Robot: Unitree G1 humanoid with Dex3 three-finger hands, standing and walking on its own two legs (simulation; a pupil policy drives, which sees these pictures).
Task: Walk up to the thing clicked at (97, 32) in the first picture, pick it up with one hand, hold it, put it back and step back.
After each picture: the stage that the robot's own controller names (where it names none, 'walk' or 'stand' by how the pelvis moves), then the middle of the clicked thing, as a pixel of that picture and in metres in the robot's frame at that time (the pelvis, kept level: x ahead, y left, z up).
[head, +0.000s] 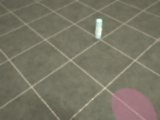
stand; (98, 29) +1.61 -0.14 -0.66
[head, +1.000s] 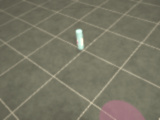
walk; (79, 39) +1.47 +0.20 -0.63
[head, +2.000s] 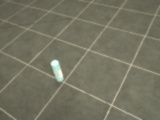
walk; (57, 71) +0.93 +0.35 -0.65
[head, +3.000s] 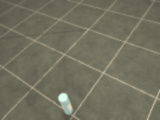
walk; (66, 104) +0.56 +0.26 -0.65
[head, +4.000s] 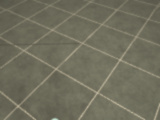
stand; out of the picture +0.40 +0.22 -0.64
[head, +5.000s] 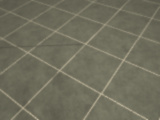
stand; out of the picture +0.39 +0.21 -0.66
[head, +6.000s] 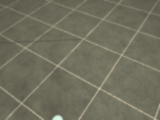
stand; out of the picture +0.40 +0.22 -0.65
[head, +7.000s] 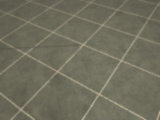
stand; out of the picture +0.39 +0.23 -0.66
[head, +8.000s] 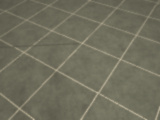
stand; out of the picture +0.38 +0.23 -0.66
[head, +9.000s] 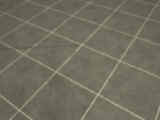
stand; out of the picture +0.38 +0.23 -0.66
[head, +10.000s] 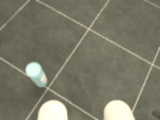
go down; (38, 76) +0.44 +0.24 -0.39
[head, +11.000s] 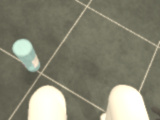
go down; (28, 58) +0.46 +0.26 -0.27
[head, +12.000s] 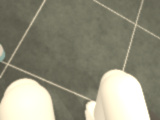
close in; out of the picture +0.45 +0.29 -0.18
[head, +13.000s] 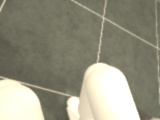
close; out of the picture +0.44 +0.32 -0.16
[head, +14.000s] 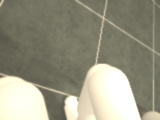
lift; out of the picture +0.42 +0.31 -0.16
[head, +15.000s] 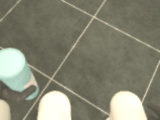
lift; (21, 79) +0.33 +0.23 -0.02
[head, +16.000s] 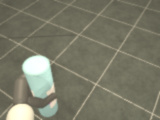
hold; (43, 90) +0.32 +0.16 +0.04
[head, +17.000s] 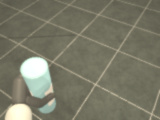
hold; (41, 89) +0.32 +0.17 +0.03
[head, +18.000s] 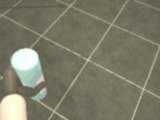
crouch; (32, 78) +0.37 +0.19 -0.03
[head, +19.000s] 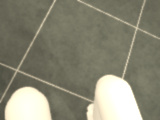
lower; out of the picture +0.50 +0.29 -0.05
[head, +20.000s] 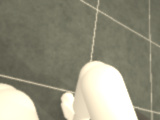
lower; out of the picture +0.46 +0.32 -0.16
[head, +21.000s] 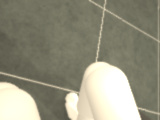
lower; out of the picture +0.44 +0.32 -0.16
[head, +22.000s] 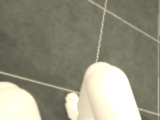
lower; out of the picture +0.44 +0.31 -0.17
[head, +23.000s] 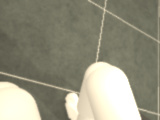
lower; out of the picture +0.43 +0.31 -0.17
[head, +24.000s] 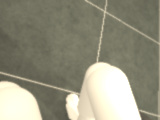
open; out of the picture +0.44 +0.30 -0.17
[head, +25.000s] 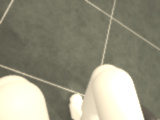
stand; out of the picture +0.43 +0.30 -0.17
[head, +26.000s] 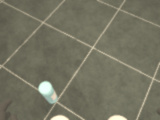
walk; (49, 93) +0.43 +0.23 -0.47
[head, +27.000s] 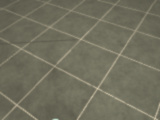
stand; out of the picture +0.39 +0.21 -0.60
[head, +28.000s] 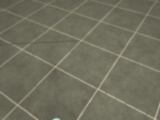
stand; out of the picture +0.40 +0.21 -0.60
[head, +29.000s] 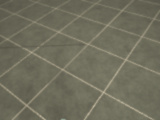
stand; out of the picture +0.41 +0.20 -0.65
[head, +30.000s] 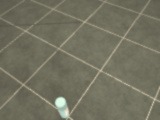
walk; (62, 108) +0.46 +0.19 -0.62
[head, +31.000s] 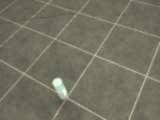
walk; (60, 89) +0.60 +0.27 -0.62
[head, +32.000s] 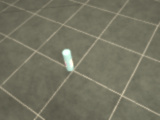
walk; (68, 60) +0.92 +0.24 -0.64
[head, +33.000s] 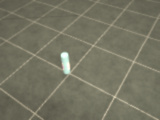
stand; (65, 63) +1.03 +0.23 -0.65
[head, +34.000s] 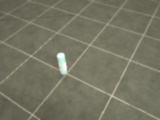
stand; (62, 64) +1.03 +0.25 -0.66
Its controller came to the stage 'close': yes
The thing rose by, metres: 0.67
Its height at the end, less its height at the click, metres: +0.00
